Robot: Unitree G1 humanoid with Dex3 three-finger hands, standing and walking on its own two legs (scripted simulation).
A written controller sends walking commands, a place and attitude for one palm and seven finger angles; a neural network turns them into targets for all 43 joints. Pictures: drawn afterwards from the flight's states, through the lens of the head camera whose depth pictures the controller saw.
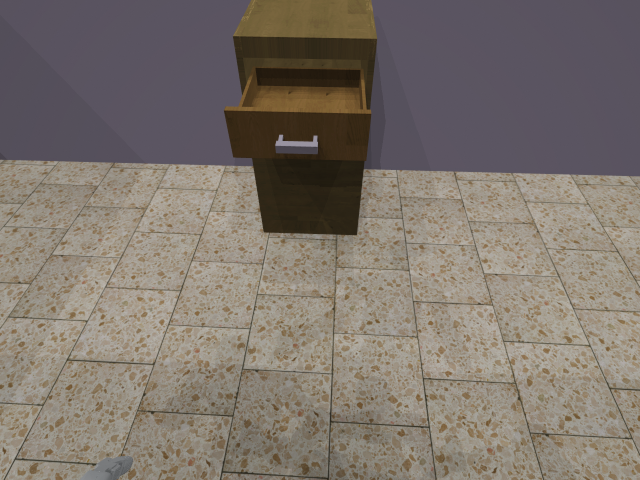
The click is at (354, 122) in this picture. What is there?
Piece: drawer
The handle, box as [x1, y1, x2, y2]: [275, 135, 317, 153]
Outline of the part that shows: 275,144 276,152 317,153 316,136 313,137 312,142 283,141 282,135 279,135 279,138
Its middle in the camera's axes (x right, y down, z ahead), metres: -0.06 -0.24 +0.98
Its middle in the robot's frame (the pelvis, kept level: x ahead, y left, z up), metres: +0.89 +0.11 -0.08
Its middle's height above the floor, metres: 0.69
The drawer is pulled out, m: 0.30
